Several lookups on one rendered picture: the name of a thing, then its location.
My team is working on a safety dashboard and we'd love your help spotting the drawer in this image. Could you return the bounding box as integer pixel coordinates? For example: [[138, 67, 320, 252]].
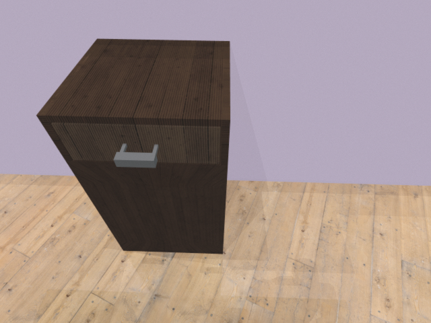
[[51, 122, 221, 164]]

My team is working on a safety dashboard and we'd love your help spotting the handle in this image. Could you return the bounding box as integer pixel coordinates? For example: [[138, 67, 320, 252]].
[[113, 143, 159, 168]]

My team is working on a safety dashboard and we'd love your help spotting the cabinet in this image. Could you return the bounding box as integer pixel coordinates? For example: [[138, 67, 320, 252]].
[[37, 39, 230, 254]]

